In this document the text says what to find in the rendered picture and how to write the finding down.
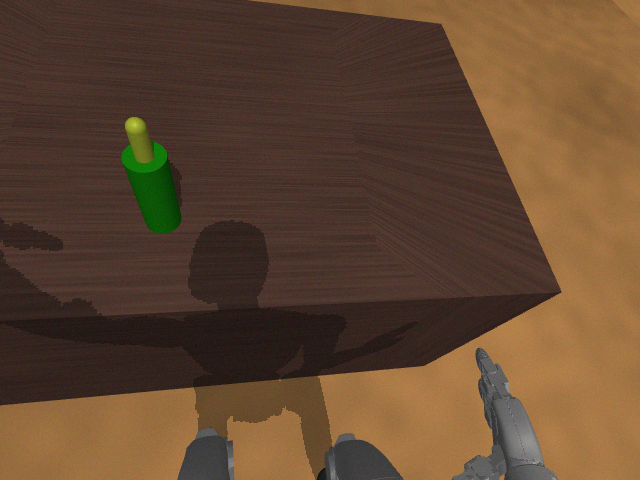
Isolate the right robot arm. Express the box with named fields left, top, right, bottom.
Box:
left=504, top=464, right=558, bottom=480

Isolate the right robot hand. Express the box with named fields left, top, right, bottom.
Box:
left=452, top=348, right=545, bottom=480

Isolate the bottle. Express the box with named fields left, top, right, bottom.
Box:
left=121, top=117, right=182, bottom=234

